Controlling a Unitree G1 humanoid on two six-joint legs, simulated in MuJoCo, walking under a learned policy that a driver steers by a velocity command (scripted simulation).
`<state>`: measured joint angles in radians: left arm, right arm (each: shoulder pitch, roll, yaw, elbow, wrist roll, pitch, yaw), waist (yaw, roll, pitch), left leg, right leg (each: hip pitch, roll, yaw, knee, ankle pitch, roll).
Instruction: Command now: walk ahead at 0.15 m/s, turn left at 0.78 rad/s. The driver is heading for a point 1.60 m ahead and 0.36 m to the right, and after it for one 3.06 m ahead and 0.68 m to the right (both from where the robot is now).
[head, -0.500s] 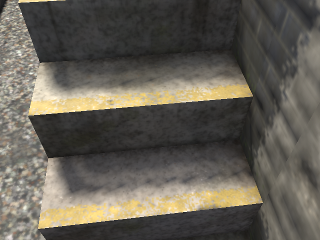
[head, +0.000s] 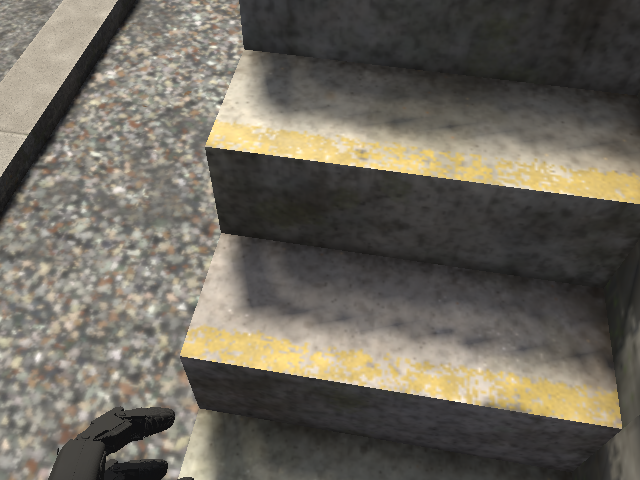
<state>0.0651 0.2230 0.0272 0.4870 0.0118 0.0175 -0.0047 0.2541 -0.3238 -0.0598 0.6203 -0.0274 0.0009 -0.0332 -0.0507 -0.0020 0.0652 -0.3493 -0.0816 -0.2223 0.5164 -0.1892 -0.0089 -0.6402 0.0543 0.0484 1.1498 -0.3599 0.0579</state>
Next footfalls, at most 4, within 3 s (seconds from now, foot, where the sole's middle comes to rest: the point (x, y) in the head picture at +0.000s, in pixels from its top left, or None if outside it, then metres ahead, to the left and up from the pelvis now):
0.10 right None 0.03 -0.13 -0.77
0.48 left None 0.15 0.10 -0.54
0.66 left None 0.13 0.14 -0.77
1.00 right None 0.08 0.07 -0.74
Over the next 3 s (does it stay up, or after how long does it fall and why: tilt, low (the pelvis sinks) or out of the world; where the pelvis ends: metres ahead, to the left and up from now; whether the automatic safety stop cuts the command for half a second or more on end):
falls after 1.58 s (tilt)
